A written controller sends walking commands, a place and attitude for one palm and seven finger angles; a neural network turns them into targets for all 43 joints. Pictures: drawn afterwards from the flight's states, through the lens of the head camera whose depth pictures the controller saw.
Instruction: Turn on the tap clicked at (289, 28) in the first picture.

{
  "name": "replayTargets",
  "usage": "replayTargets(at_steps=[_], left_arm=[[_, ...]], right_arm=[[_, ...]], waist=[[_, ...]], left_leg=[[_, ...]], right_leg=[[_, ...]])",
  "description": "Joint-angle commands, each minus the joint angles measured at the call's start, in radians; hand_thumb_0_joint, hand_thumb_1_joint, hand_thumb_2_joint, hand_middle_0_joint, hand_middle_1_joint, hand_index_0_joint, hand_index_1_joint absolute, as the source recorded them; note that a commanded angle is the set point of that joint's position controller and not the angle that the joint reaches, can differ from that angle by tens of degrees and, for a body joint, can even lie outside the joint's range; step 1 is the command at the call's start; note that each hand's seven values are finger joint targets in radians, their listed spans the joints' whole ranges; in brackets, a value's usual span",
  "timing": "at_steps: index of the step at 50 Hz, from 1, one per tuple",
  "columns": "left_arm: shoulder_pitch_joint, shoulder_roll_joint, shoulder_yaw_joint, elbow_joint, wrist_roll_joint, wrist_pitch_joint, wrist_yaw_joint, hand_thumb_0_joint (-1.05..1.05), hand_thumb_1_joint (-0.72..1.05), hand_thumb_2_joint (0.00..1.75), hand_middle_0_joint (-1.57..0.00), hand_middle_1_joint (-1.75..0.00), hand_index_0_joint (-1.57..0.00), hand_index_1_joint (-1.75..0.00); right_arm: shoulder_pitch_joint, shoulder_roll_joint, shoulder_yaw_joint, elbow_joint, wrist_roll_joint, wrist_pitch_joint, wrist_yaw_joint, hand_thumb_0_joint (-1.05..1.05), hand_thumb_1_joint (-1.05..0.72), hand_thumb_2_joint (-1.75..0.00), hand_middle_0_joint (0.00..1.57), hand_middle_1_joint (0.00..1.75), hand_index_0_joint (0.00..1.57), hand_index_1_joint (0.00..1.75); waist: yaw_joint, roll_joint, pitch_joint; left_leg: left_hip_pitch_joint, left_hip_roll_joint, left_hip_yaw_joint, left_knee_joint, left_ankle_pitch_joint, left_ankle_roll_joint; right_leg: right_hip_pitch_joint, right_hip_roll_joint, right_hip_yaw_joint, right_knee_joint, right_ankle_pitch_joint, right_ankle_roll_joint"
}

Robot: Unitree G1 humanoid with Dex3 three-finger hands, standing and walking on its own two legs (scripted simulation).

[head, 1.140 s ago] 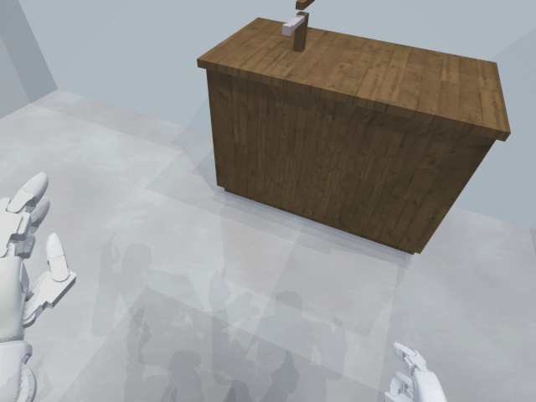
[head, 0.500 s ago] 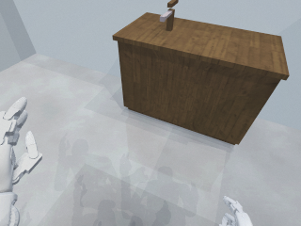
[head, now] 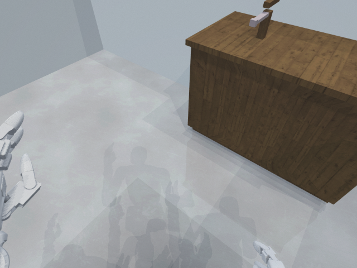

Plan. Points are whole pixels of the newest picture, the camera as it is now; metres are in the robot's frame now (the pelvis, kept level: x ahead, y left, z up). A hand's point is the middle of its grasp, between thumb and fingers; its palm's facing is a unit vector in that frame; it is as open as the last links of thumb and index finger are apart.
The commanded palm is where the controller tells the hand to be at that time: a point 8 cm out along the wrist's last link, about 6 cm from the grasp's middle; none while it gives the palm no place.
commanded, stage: walk to a spot facing it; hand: left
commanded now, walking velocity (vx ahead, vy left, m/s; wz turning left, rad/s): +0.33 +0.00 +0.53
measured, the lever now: (253, 22) +1.08 -0.27 +0.11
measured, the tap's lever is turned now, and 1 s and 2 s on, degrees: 0 0 0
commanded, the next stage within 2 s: turn to face it in 1.68 s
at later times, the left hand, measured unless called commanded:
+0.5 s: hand (25, 154) +0.26 +0.29 +0.17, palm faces +0.66 -0.65 -0.36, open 7.4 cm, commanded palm +0.20 +0.31 +0.18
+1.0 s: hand (35, 129) +0.32 +0.30 +0.17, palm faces +0.77 -0.50 -0.38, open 7.4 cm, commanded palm +0.25 +0.32 +0.18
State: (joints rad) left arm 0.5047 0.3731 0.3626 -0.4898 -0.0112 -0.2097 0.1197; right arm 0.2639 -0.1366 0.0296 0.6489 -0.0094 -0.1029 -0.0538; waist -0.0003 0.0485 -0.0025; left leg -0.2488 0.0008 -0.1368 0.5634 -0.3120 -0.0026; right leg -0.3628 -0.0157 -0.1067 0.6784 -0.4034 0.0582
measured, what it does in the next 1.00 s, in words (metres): walks ahead, turning left: right foot, then left foot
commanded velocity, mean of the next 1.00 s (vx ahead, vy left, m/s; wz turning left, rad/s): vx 0.34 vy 0.00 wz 0.48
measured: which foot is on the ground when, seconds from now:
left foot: down 0.00-0.02, up 0.04-0.44, down 0.46-0.78, up 0.80-1.00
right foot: up 0.00-0.00, down 0.02-0.46, up 0.48-0.76, down 0.78-1.00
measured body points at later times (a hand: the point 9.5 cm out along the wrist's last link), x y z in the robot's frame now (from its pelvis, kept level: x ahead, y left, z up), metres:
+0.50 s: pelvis +0.12 +0.00 -0.02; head +0.14 +0.02 +0.42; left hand +0.22 +0.32 +0.19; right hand +0.37 -0.18 -0.09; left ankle +0.16 +0.13 -0.74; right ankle +0.06 -0.12 -0.69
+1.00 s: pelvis +0.26 +0.00 +0.00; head +0.28 +0.01 +0.45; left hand +0.28 +0.33 +0.19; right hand +0.52 -0.16 -0.10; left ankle +0.23 +0.14 -0.68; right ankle +0.29 -0.12 -0.74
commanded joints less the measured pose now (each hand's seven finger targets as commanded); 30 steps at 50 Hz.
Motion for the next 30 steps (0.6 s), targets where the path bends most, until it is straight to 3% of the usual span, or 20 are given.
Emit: replayTargets(at_steps=[1,2,3,4,6,8,11,13,17,19,20,21,22,23,24,25,26,27,28,30], left_arm=[[-0.131,0.180,0.100,-0.139,0.018,-0.026,0.024,0.00,0.90,0.90,-0.20,-0.30,-0.20,-0.30],[-0.170,0.207,0.131,-0.136,-0.010,-0.025,0.032,0.00,0.90,0.90,-0.20,-0.30,-0.20,-0.30],[-0.227,0.205,0.126,-0.178,0.004,-0.029,0.044,0.00,0.90,0.90,-0.20,-0.30,-0.20,-0.30],[-0.138,0.199,0.120,-0.141,0.000,-0.039,0.038,0.00,0.90,0.90,-0.20,-0.30,-0.20,-0.30],[-0.074,0.183,0.112,-0.165,0.004,-0.049,0.032,0.00,0.90,0.90,-0.20,-0.30,-0.20,-0.30],[-0.100,0.186,0.115,-0.205,0.003,-0.052,0.035,0.00,0.90,0.90,-0.20,-0.30,-0.20,-0.30],[-0.094,0.182,0.122,-0.218,-0.003,-0.044,0.051,0.00,0.90,0.90,-0.20,-0.30,-0.20,-0.30],[-0.091,0.168,0.113,-0.229,-0.011,-0.038,0.061,0.00,0.90,0.90,-0.20,-0.30,-0.20,-0.30],[-0.097,0.155,0.108,-0.252,-0.009,-0.025,0.084,0.00,0.90,0.90,-0.20,-0.30,-0.20,-0.30],[-0.140,0.149,0.087,-0.288,-0.009,-0.021,0.094,0.00,0.90,0.90,-0.20,-0.30,-0.20,-0.30],[-0.155,0.156,0.089,-0.284,-0.008,-0.021,0.098,0.00,0.90,0.90,-0.20,-0.30,-0.20,-0.30],[-0.187,0.157,0.079,-0.308,-0.008,-0.031,0.099,0.00,0.90,0.90,-0.20,-0.30,-0.20,-0.30],[-0.203,0.164,0.090,-0.342,-0.006,-0.053,0.099,0.00,0.90,0.90,-0.20,-0.30,-0.20,-0.30],[-0.186,0.156,0.079,-0.340,-0.016,-0.064,0.095,0.00,0.90,0.90,-0.20,-0.30,-0.20,-0.30],[-0.229,0.203,0.100,-0.282,-0.003,-0.069,0.078,0.00,0.90,0.90,-0.20,-0.30,-0.20,-0.30],[-0.180,0.224,0.143,-0.236,-0.003,-0.059,0.061,0.00,0.90,0.90,-0.20,-0.30,-0.20,-0.30],[-0.161,0.237,0.166,-0.299,-0.008,-0.061,0.054,0.00,0.90,0.90,-0.20,-0.30,-0.20,-0.30],[-0.140,0.227,0.164,-0.348,-0.009,-0.065,0.050,0.00,0.90,0.90,-0.20,-0.30,-0.20,-0.30],[-0.103,0.240,0.191,-0.385,-0.010,-0.073,0.051,0.00,0.90,0.90,-0.20,-0.30,-0.20,-0.30],[-0.031,0.189,0.175,-0.389,-0.027,-0.081,0.048,0.00,0.90,0.90,-0.20,-0.30,-0.20,-0.30]], right_arm=[[-0.120,-0.135,-0.065,-0.161,0.009,-0.023,-0.029,0.00,-0.90,-0.90,0.20,0.30,0.20,0.30],[-0.158,-0.159,-0.071,-0.167,0.002,-0.022,-0.033,0.00,-0.90,-0.90,0.20,0.30,0.20,0.30],[-0.195,-0.178,-0.084,-0.177,-0.007,-0.029,-0.024,0.00,-0.90,-0.90,0.20,0.30,0.20,0.30],[-0.163,-0.177,-0.085,-0.159,-0.006,-0.023,-0.023,0.00,-0.90,-0.90,0.20,0.30,0.20,0.30],[-0.176,-0.162,-0.072,-0.154,-0.004,0.011,-0.021,0.00,-0.90,-0.90,0.20,0.30,0.20,0.30],[-0.192,-0.157,-0.074,-0.165,0.000,0.020,-0.029,0.00,-0.90,-0.90,0.20,0.30,0.20,0.30],[-0.158,-0.159,-0.082,-0.184,-0.006,0.027,-0.029,0.00,-0.90,-0.90,0.20,0.30,0.20,0.30],[-0.147,-0.154,-0.084,-0.206,-0.004,0.021,-0.030,0.00,-0.90,-0.90,0.20,0.30,0.20,0.30],[-0.124,-0.148,-0.085,-0.239,-0.001,0.013,-0.025,0.00,-0.90,-0.90,0.20,0.30,0.20,0.30],[-0.114,-0.146,-0.086,-0.247,0.004,0.011,-0.027,0.00,-0.90,-0.90,0.20,0.30,0.20,0.30],[-0.097,-0.147,-0.089,-0.244,0.004,0.011,-0.032,0.00,-0.90,-0.90,0.20,0.30,0.20,0.30],[-0.080,-0.158,-0.094,-0.247,0.007,0.010,-0.038,0.00,-0.90,-0.90,0.20,0.30,0.20,0.30],[-0.093,-0.179,-0.096,-0.254,0.009,0.010,-0.037,0.00,-0.90,-0.90,0.20,0.30,0.20,0.30],[-0.105,-0.189,-0.090,-0.251,0.010,-0.005,-0.021,0.00,-0.90,-0.90,0.20,0.30,0.20,0.30],[-0.117,-0.195,-0.085,-0.238,0.019,-0.010,0.002,0.00,-0.90,-0.90,0.20,0.30,0.20,0.30],[-0.141,-0.196,-0.098,-0.217,0.025,-0.002,0.000,0.00,-0.90,-0.90,0.20,0.30,0.20,0.30],[-0.151,-0.182,-0.097,-0.222,0.027,0.005,-0.001,0.00,-0.90,-0.90,0.20,0.30,0.20,0.30],[-0.157,-0.160,-0.089,-0.215,0.028,0.002,-0.001,0.00,-0.90,-0.90,0.20,0.30,0.20,0.30],[-0.155,-0.160,-0.090,-0.207,0.027,-0.005,-0.002,0.00,-0.90,-0.90,0.20,0.30,0.20,0.30],[-0.152,-0.152,-0.078,-0.192,0.020,-0.028,0.003,0.00,-0.90,-0.90,0.20,0.30,0.20,0.30]], waist=[[0.018,-0.278,-0.112],[0.022,-0.333,-0.074],[0.015,-0.254,-0.087],[0.009,-0.218,-0.040],[0.006,-0.141,0.002],[0.000,-0.159,-0.004],[0.007,-0.142,-0.010],[0.017,-0.187,-0.021],[0.044,-0.243,-0.030],[0.029,-0.234,-0.080],[0.001,-0.208,-0.123],[-0.036,-0.123,-0.178],[-0.045,0.106,-0.238],[-0.020,0.284,-0.218],[-0.027,0.152,-0.164],[-0.015,0.128,-0.144],[-0.008,0.170,-0.134],[-0.001,0.165,-0.095],[0.014,0.172,-0.096],[0.016,0.200,-0.101]], left_leg=[[-0.513,0.008,0.057,0.320,-0.221,0.064],[-0.564,-0.020,0.122,0.615,-0.242,0.016],[-0.561,0.017,0.079,0.715,-0.189,0.013],[-0.554,0.053,0.074,0.783,-0.136,0.002],[-0.538,0.089,0.107,0.813,-0.045,-0.030],[-0.529,0.102,0.141,0.730,-0.026,-0.041],[-0.433,0.114,0.218,0.494,0.032,-0.032],[-0.379,0.103,0.276,0.341,0.035,-0.025],[-0.293,0.061,0.360,0.165,0.012,-0.007],[-0.164,0.017,0.398,0.064,0.002,0.005],[-0.031,-0.030,0.436,-0.006,0.049,0.013],[0.168,-0.021,0.400,-0.061,0.095,0.039],[0.361,0.137,0.122,-0.103,0.144,0.125],[0.431,0.404,-0.349,-0.179,0.458,0.258],[0.324,0.441,-0.430,-0.223,0.372,0.297],[0.253,0.431,-0.377,-0.223,0.208,0.299],[0.178,0.414,-0.337,-0.239,0.068,0.307],[0.094,0.380,-0.266,-0.262,-0.018,0.285],[0.045,0.333,-0.173,-0.261,-0.038,0.249],[-0.047,0.288,-0.054,-0.283,-0.016,0.212]], right_leg=[[0.533,-0.326,0.452,-0.409,-0.182,-0.156],[0.460,-0.494,0.654,-0.473,-0.136,-0.227],[0.401,-0.502,0.655,-0.463,-0.145,-0.245],[0.333,-0.477,0.587,-0.453,-0.124,-0.245],[0.262,-0.391,0.299,-0.426,0.088,-0.195],[0.297,-0.360,0.138,-0.401,0.283,-0.170],[0.272,-0.344,0.038,-0.383,0.399,-0.167],[0.301,-0.342,-0.004,-0.367,0.452,-0.164],[0.330,-0.342,-0.016,-0.321,0.510,-0.170],[0.335,-0.341,-0.055,-0.192,0.632,-0.163],[0.290,-0.315,-0.095,-0.048,0.691,-0.135],[0.177,-0.282,-0.128,0.176,0.673,-0.093],[-0.030,-0.200,-0.130,0.452,0.331,-0.042],[-0.259,-0.057,-0.037,0.669,-0.187,-0.012],[-0.322,-0.073,0.081,0.735,-0.206,-0.032],[-0.339,-0.119,0.124,0.726,-0.160,-0.023],[-0.344,-0.136,0.129,0.710,-0.136,-0.014],[-0.332,-0.146,0.120,0.661,-0.100,-0.013],[-0.292,-0.149,0.095,0.573,-0.062,-0.013],[-0.161,-0.130,0.037,0.383,-0.003,-0.005]])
